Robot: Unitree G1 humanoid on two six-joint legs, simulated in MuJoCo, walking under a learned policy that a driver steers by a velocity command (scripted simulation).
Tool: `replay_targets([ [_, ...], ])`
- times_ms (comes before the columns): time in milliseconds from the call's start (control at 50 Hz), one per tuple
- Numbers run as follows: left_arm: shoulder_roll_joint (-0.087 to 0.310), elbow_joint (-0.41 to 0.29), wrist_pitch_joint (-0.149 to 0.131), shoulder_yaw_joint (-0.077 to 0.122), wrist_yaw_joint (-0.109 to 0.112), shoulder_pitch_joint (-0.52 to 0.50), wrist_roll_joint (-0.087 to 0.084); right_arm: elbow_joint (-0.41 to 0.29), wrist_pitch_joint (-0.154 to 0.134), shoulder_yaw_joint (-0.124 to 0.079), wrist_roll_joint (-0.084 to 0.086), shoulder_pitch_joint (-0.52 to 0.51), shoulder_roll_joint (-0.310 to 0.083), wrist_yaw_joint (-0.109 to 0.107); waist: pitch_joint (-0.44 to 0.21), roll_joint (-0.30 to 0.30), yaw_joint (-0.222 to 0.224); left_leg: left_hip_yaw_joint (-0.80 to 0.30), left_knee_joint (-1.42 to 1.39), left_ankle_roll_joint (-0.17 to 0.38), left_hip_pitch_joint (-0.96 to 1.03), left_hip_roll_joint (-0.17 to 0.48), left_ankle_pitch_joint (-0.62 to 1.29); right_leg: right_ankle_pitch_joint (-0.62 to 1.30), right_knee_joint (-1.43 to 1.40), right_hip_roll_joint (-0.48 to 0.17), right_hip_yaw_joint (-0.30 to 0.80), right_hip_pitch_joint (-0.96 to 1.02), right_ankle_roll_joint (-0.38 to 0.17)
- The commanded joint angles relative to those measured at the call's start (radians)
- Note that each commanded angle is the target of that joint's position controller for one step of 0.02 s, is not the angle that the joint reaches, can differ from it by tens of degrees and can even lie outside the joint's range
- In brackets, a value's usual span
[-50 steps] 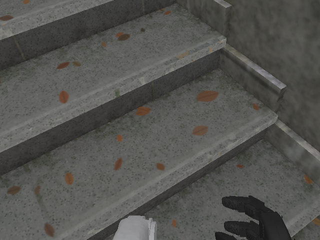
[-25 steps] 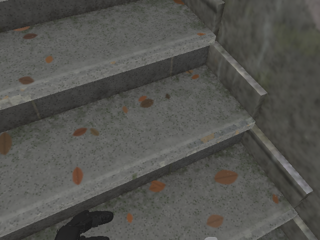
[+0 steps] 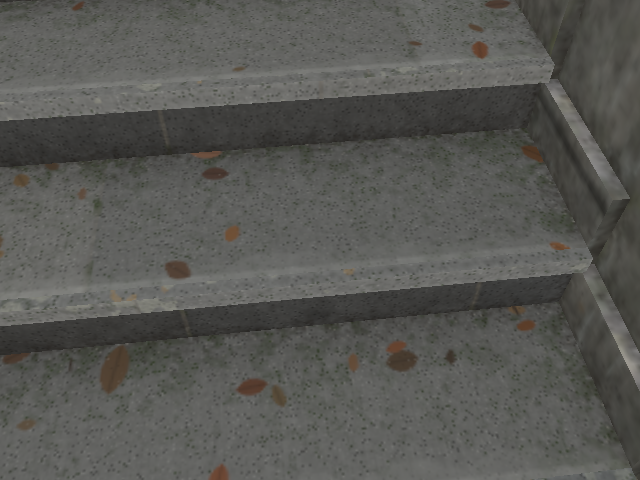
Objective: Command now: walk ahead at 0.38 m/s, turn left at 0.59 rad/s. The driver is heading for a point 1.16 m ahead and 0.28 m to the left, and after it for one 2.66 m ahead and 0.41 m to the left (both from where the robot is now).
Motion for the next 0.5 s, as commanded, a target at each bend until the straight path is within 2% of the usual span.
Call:
replay_targets([
  [20, -0.043, 0.061, -0.054, -0.023, -0.024, 0.043, 0.016, -0.095, 0.023, 0.069, 0.006, 0.058, 0.14, -0.019, 0.008, -0.117, -0.08, -0.053, 0.106, 0.011, -0.274, 0.079, -0.015, -0.399, -0.609, -0.198, 0.433, 0.127, -0.049],
  [40, -0.038, 0.082, -0.065, -0.026, -0.023, 0.041, 0.001, -0.112, 0.024, 0.064, 0.009, 0.009, 0.107, -0.025, 0.03, -0.094, -0.076, -0.072, 0.012, -0.003, -0.278, 0.098, 0.079, -0.341, -0.664, -0.195, 0.377, 0.114, -0.028],
  [60, 0.02, 0.061, -0.078, -0.017, -0.019, -0.002, -0.009, -0.116, 0.024, 0.055, 0.01, 0.006, 0.052, -0.021, 0.005, -0.075, -0.09, -0.032, -0.167, -0.025, -0.169, 0.11, 0.168, -0.219, -0.723, -0.195, 0.306, 0.088, -0.057],
  [80, 0.078, 0.066, -0.096, 0.001, -0.024, 0.001, -0.011, -0.12, 0.015, 0.036, 0.002, -0.027, -0.007, -0.012, -0.009, -0.037, -0.074, -0.008, -0.223, -0.03, -0.129, 0.118, 0.203, -0.154, -0.79, -0.224, 0.298, 0.107, -0.102],
  [100, 0.104, 0.073, -0.112, 0.012, -0.025, 0.027, -0.023, -0.081, 0.01, 0.021, 0.018, -0.035, -0.032, -0.004, -0.057, -0.015, -0.034, 0.018, -0.247, -0.025, -0.153, 0.13, 0.202, -0.032, -0.815, -0.244, 0.292, 0.228, -0.116],
  [120, 0.121, 0.085, -0.128, 0.018, -0.025, 0.063, -0.031, -0.071, 0.008, 0.023, 0.02, -0.028, -0.015, 0.007, -0.055, -0.014, -0.03, 0.016, -0.292, -0.022, -0.178, 0.151, 0.191, -0.017, -0.825, -0.254, 0.276, 0.3, -0.13],
  [140, 0.11, 0.114, -0.13, 0.023, -0.036, 0.128, -0.009, -0.028, 0.016, 0.024, 0.027, 0.002, 0.035, 0.0, -0.099, -0.062, -0.001, 0.09, 0.003, -0.002, -0.243, 0.105, 0.126, -0.001, -0.754, -0.278, 0.275, 0.393, -0.158],
  [160, 0.089, 0.132, -0.129, 0.021, -0.046, 0.213, -0.005, -0.033, 0.014, 0.024, 0.02, -0.039, 0.055, -0.008, -0.082, -0.02, 0.039, 0.046, 0.171, 0.015, -0.387, 0.096, 0.089, -0.075, -0.753, -0.291, 0.284, 0.495, -0.16],
  [180, 0.072, 0.152, -0.127, 0.019, -0.05, 0.267, -0.003, -0.054, 0.013, 0.029, 0.016, -0.084, 0.083, -0.015, -0.049, -0.014, 0.05, 0.007, 0.238, 0.027, -0.498, 0.093, 0.038, -0.154, -0.773, -0.311, 0.286, 0.561, -0.134],
  [200, 0.055, 0.174, -0.127, 0.014, -0.053, 0.301, -0.001, -0.076, 0.015, 0.037, 0.02, -0.13, 0.111, -0.02, 0.001, -0.03, 0.057, -0.012, 0.291, 0.031, -0.603, 0.088, 0.005, -0.199, -0.795, -0.325, 0.272, 0.603, -0.116],
  [220, 0.051, 0.183, -0.129, 0.014, -0.055, 0.333, 0.006, -0.09, 0.014, 0.035, 0.007, -0.168, 0.099, -0.021, 0.007, -0.019, 0.067, -0.028, 0.302, 0.039, -0.642, 0.093, -0.024, -0.206, -0.801, -0.331, 0.263, 0.66, -0.102],
  [240, 0.051, 0.188, -0.135, 0.011, -0.054, 0.334, 0.0, -0.079, 0.018, 0.028, 0.0, -0.162, 0.08, -0.014, 0.038, -0.01, 0.059, -0.05, 0.285, 0.037, -0.67, 0.092, -0.011, -0.198, -0.808, -0.321, 0.24, 0.674, -0.089],
  [260, 0.033, 0.205, -0.144, 0.002, -0.044, 0.331, -0.003, -0.085, 0.021, 0.025, -0.001, -0.176, 0.075, -0.005, 0.065, -0.027, 0.049, -0.067, 0.264, 0.035, -0.682, 0.089, -0.007, -0.158, -0.812, -0.324, 0.207, 0.671, -0.073],
  [280, 0.041, 0.208, -0.147, 0.001, -0.039, 0.33, 0.011, -0.091, 0.019, 0.024, 0.013, -0.196, 0.082, 0.006, 0.062, -0.062, 0.057, -0.051, 0.239, 0.035, -0.692, 0.083, -0.028, -0.122, -0.816, -0.326, 0.163, 0.699, -0.065],
  [300, 0.05, 0.213, -0.151, 0.003, -0.035, 0.338, 0.012, -0.104, 0.028, 0.024, 0.008, -0.222, 0.09, 0.016, 0.074, -0.067, 0.064, -0.044, 0.243, 0.031, -0.696, 0.079, -0.028, -0.073, -0.813, -0.336, 0.138, 0.704, -0.073],
  [320, 0.064, 0.23, -0.157, -0.001, -0.034, 0.353, 0.005, -0.129, 0.037, 0.033, 0.013, -0.276, 0.119, 0.013, 0.101, -0.096, 0.069, -0.007, 0.28, 0.03, -0.75, 0.079, -0.105, -0.016, -0.826, -0.355, 0.119, 0.716, -0.076],
  [340, 0.085, 0.248, -0.161, 0.004, -0.033, 0.378, 0.015, -0.165, 0.04, 0.039, 0.015, -0.332, 0.13, 0.013, 0.131, -0.097, 0.077, 0.006, 0.254, 0.036, -0.789, 0.099, -0.152, -0.013, -0.873, -0.355, 0.08, 0.74, -0.069],
  [360, 0.092, 0.258, -0.165, 0.004, -0.038, 0.401, 0.014, -0.169, 0.044, 0.045, 0.014, -0.373, 0.145, -0.004, 0.141, -0.169, 0.117, 0.063, 0.375, 0.046, -0.877, 0.088, -0.276, 0.125, -0.874, -0.375, 0.079, 0.808, -0.076],
  [380, 0.097, 0.272, -0.169, 0.003, -0.04, 0.417, 0.017, -0.192, 0.045, 0.049, 0.018, -0.402, 0.145, -0.012, 0.149, -0.166, 0.11, 0.039, 0.355, 0.059, -0.936, 0.108, -0.348, 0.167, -0.886, -0.381, 0.059, 0.864, -0.063],
  [400, 0.118, 0.286, -0.173, 0.008, -0.039, 0.426, 0.021, -0.215, 0.04, 0.052, 0.02, -0.455, 0.142, -0.025, 0.173, -0.149, 0.113, 0.047, 0.342, 0.071, -0.974, 0.123, -0.408, 0.208, -0.913, -0.384, 0.03, 0.88, -0.051],
  [420, 0.108, 0.306, -0.166, 0.0, -0.034, 0.425, 0.019, -0.249, 0.024, 0.067, 0.025, -0.49, 0.149, -0.027, 0.186, -0.12, 0.093, 0.087, 0.184, 0.073, -0.964, 0.158, -0.436, 0.19, -0.954, -0.354, -0.021, 0.875, -0.03],
  [440, 0.077, 0.339, -0.148, -0.007, -0.024, 0.429, 0.005, -0.267, 0.02, 0.078, 0.02, -0.493, 0.164, -0.019, 0.166, -0.115, 0.068, 0.093, 0.058, 0.083, -0.89, 0.194, -0.415, 0.273, -0.961, -0.315, -0.072, 0.855, -0.014],
  [460, 0.094, 0.303, -0.122, -0.007, -0.019, 0.332, -0.017, -0.253, 0.038, 0.083, 0.029, -0.427, 0.142, 0.009, 0.15, -0.091, 0.034, 0.233, -0.232, 0.085, -0.63, 0.197, -0.362, 0.309, -1.019, -0.251, -0.158, 0.707, -0.036],
  [480, 0.103, 0.304, -0.109, -0.005, -0.008, 0.334, -0.063, -0.261, 0.06, 0.1, 0.044, -0.384, 0.179, 0.031, 0.086, -0.091, 0.032, 0.298, -0.454, 0.131, -0.251, 0.187, -0.263, 0.593, -1.087, -0.257, -0.177, 0.56, -0.067],
  [500, 0.178, 0.269, -0.102, 0.005, -0.003, 0.322, -0.078, -0.189, 0.073, 0.069, 0.046, -0.231, 0.127, 0.034, -0.024, -0.105, -0.002, 0.416, -0.438, 0.13, 0.003, 0.041, -0.339, 1.286, -0.911, -0.285, -0.178, 0.567, -0.095],
])
Velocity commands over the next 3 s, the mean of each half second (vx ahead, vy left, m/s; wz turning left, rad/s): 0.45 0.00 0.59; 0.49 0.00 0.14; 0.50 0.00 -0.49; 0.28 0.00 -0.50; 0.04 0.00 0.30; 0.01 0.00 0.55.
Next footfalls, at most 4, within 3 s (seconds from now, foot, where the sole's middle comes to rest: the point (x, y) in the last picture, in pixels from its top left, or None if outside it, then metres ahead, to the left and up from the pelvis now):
0.52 left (177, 449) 0.46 0.26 -0.53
1.10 right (170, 240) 0.77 0.28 -0.36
1.54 left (59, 51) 1.11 0.51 -0.19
2.10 right None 1.41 0.12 -0.02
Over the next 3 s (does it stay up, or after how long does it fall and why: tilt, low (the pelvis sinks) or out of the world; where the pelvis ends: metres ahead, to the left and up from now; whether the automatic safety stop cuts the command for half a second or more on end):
stays up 1.34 0.24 0.75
